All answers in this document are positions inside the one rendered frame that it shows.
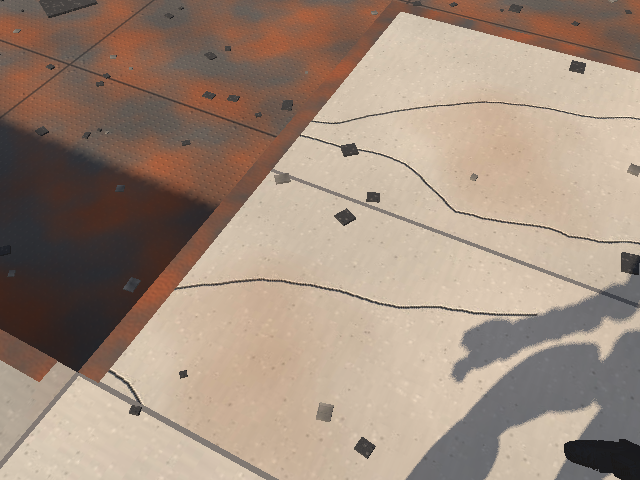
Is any robot right hand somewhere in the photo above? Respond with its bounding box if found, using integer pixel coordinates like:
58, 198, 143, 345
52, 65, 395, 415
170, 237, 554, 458
564, 439, 640, 480

